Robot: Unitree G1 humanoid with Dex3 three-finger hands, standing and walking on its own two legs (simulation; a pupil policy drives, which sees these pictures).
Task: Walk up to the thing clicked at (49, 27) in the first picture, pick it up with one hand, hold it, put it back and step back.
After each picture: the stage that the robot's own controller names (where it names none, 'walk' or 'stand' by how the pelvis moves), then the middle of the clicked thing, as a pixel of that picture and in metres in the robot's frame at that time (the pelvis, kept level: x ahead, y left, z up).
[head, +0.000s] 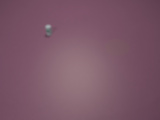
stand; (48, 30) +1.56 +0.43 -0.72
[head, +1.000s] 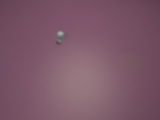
walk; (60, 37) +1.45 +0.21 -0.70
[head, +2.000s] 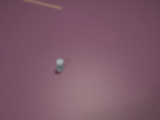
walk; (60, 65) +0.94 +0.20 -0.71
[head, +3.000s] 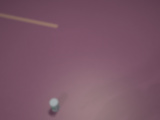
walk; (54, 105) +0.55 +0.23 -0.71
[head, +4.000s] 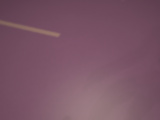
stand; out of the picture +0.32 +0.21 -0.70
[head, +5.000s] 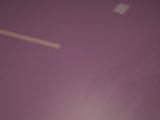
stand; out of the picture +0.28 +0.20 -0.72
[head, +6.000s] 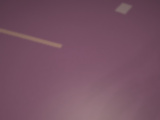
stand; out of the picture +0.28 +0.20 -0.73
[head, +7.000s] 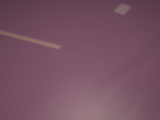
stand; out of the picture +0.28 +0.22 -0.73
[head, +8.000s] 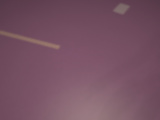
stand; out of the picture +0.27 +0.22 -0.73
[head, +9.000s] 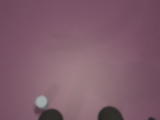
go down; (42, 102) +0.32 +0.20 -0.54
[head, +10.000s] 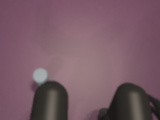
go down; (41, 77) +0.38 +0.20 -0.33
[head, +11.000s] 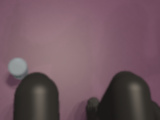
close in; (19, 69) +0.37 +0.21 -0.27
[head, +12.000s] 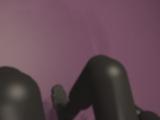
close; out of the picture +0.38 +0.24 -0.22
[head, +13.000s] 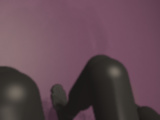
close; out of the picture +0.37 +0.25 -0.22
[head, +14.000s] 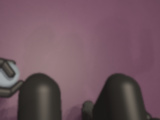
lift; (5, 78) +0.31 +0.24 -0.12
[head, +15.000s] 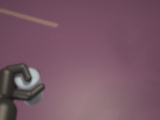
lift; (30, 87) +0.32 +0.18 +0.02
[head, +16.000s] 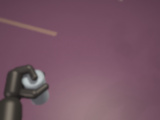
hold; (36, 88) +0.33 +0.17 +0.00
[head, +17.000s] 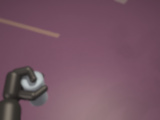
crouch; (35, 89) +0.32 +0.17 +0.00
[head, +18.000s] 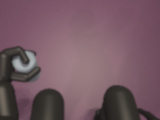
crouch; (28, 67) +0.38 +0.18 -0.10
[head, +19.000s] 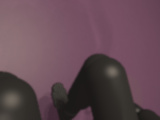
lower; out of the picture +0.41 +0.27 -0.23
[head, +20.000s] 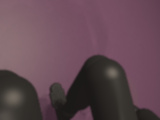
lower; out of the picture +0.40 +0.27 -0.23
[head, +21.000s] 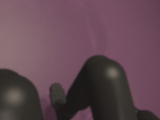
lower; out of the picture +0.39 +0.27 -0.23
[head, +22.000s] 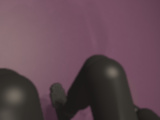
lower; out of the picture +0.39 +0.26 -0.23
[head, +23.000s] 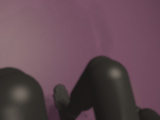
loosen; out of the picture +0.37 +0.24 -0.23
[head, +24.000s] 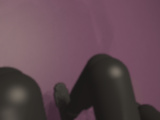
withdraw; out of the picture +0.36 +0.23 -0.23
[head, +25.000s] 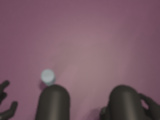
walk; (48, 77) +0.39 +0.18 -0.39
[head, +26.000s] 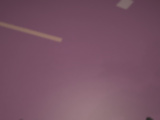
stand; out of the picture +0.30 +0.17 -0.66
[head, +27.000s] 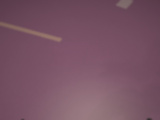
stand; out of the picture +0.30 +0.18 -0.67
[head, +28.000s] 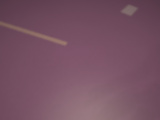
stand; out of the picture +0.31 +0.17 -0.71
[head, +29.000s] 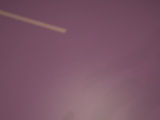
walk; out of the picture +0.35 +0.16 -0.71
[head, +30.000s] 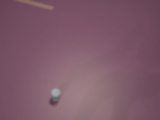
walk; (56, 94) +0.51 +0.16 -0.71
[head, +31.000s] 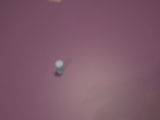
walk; (60, 67) +0.81 +0.24 -0.70
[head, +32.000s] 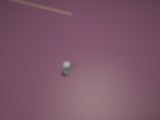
stand; (66, 67) +0.99 +0.17 -0.71
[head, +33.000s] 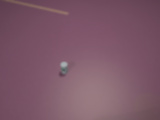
stand; (64, 68) +0.98 +0.19 -0.73
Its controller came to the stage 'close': yes
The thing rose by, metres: 0.71
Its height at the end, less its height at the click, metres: +0.00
